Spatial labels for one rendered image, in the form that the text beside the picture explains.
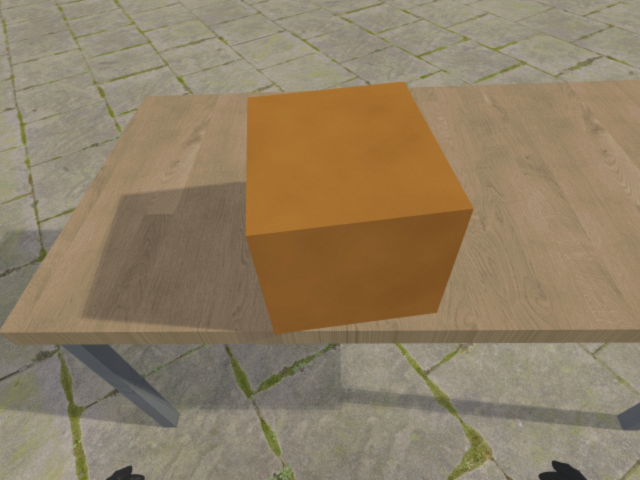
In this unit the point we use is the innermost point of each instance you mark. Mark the carton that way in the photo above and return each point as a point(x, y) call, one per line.
point(353, 213)

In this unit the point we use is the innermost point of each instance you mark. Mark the table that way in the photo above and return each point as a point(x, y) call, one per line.
point(156, 250)

